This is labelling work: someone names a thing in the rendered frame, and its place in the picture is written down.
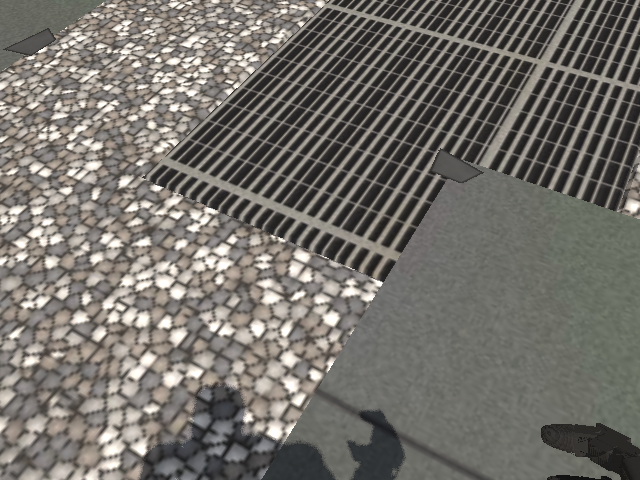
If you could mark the robot right hand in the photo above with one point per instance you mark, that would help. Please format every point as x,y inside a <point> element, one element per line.
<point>603,445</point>

